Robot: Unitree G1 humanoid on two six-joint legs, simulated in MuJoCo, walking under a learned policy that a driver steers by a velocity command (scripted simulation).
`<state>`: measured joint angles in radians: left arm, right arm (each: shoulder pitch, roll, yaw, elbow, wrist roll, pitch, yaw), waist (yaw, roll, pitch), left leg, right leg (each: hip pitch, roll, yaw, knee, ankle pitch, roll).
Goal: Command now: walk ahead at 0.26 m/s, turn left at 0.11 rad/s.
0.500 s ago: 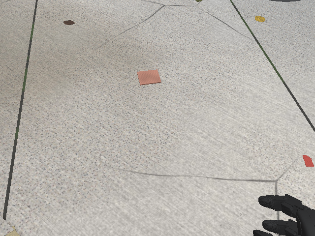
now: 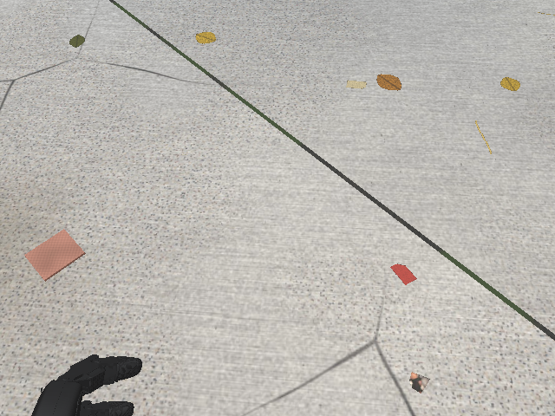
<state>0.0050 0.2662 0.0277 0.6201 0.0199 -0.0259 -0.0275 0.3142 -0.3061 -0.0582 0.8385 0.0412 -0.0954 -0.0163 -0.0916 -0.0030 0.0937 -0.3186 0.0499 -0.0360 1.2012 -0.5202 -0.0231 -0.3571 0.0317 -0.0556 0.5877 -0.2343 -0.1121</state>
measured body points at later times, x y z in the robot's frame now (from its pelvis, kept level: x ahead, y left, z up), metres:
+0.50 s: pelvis +0.17 +0.06 +0.00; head +0.23 +0.09 +0.45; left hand +0.28 +0.38 -0.09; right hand +0.41 -0.16 -0.08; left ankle +0.23 +0.15 -0.73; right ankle +0.20 -0.10 -0.65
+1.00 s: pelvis +0.25 +0.02 +0.01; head +0.29 +0.04 +0.46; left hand +0.14 +0.32 -0.08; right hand +0.59 -0.05 -0.07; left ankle +0.15 +0.11 -0.64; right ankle +0.36 -0.04 -0.73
